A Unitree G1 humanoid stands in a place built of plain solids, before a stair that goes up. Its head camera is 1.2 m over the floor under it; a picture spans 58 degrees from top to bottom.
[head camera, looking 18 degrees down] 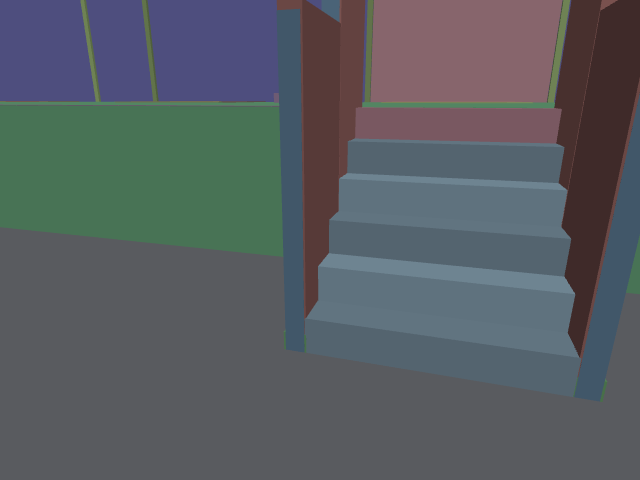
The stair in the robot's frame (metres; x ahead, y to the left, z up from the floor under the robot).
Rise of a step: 0.19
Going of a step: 0.21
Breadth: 1.20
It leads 16 degrees to the right of straight ahead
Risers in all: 6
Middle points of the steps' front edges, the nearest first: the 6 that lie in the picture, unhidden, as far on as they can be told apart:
1.71 -0.50 0.19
1.91 -0.56 0.38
2.11 -0.62 0.58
2.31 -0.68 0.77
2.51 -0.74 0.96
2.71 -0.80 1.15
